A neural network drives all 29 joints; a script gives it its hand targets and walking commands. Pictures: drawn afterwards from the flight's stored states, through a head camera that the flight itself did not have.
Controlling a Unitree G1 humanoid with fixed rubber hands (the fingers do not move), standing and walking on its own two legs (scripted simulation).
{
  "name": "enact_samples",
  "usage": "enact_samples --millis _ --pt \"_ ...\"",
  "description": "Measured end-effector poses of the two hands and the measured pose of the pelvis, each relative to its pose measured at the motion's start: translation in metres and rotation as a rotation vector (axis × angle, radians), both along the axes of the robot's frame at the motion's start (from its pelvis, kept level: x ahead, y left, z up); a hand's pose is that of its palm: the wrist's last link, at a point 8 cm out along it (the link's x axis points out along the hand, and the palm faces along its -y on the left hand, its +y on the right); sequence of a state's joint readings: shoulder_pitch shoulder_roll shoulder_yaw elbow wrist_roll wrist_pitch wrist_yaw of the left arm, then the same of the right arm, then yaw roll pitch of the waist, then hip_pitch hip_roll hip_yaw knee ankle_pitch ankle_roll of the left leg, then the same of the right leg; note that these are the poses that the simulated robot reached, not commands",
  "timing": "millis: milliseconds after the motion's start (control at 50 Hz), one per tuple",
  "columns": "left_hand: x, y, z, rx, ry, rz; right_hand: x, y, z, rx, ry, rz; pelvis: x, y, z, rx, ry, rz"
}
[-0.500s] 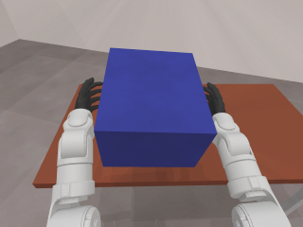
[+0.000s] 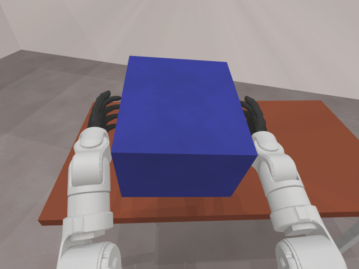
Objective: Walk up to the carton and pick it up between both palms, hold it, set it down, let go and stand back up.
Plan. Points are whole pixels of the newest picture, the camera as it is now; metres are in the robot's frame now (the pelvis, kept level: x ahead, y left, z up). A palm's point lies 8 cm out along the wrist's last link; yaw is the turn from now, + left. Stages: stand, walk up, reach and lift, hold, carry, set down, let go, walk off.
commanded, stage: hold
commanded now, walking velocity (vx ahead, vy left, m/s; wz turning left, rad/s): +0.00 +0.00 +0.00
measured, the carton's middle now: (178, 124) +0.40 +0.00 +0.15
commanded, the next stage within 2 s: set down in 0.80 s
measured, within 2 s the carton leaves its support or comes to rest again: neither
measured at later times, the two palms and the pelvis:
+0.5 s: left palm (98, 129) +0.35 +0.17 +0.18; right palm (254, 131) +0.36 -0.16 +0.16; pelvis +0.00 +0.00 +0.00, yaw +0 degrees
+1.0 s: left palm (100, 136) +0.35 +0.17 +0.17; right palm (254, 140) +0.35 -0.17 +0.14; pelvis +0.00 +0.00 +0.00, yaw -1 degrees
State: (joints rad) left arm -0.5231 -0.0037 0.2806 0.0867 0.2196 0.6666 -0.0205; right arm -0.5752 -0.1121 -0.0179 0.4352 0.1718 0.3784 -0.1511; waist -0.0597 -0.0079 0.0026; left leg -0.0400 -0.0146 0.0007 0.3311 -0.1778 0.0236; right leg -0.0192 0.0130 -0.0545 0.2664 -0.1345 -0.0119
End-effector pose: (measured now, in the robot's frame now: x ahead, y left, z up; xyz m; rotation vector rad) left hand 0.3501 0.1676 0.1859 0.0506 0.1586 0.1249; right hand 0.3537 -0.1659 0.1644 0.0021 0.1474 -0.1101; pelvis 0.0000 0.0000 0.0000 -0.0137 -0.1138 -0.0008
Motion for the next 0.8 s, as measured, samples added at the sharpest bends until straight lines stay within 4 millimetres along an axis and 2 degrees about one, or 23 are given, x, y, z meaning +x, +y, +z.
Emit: enact_samples --millis 660,800 --pt "-0.0010 0.0018 0.0005 -0.007 -0.011 0.006 0.0020 0.0014 0.0040 -0.007 -0.015 0.007 0.0012 -0.0030 0.0000 -0.001 0.000 0.000" --pt "-0.0011 0.0014 -0.0037 -0.012 0.006 0.005 0.0012 0.0010 -0.0015 -0.003 0.002 0.006 0.0017 -0.0029 -0.0001 -0.001 -0.004 -0.001"
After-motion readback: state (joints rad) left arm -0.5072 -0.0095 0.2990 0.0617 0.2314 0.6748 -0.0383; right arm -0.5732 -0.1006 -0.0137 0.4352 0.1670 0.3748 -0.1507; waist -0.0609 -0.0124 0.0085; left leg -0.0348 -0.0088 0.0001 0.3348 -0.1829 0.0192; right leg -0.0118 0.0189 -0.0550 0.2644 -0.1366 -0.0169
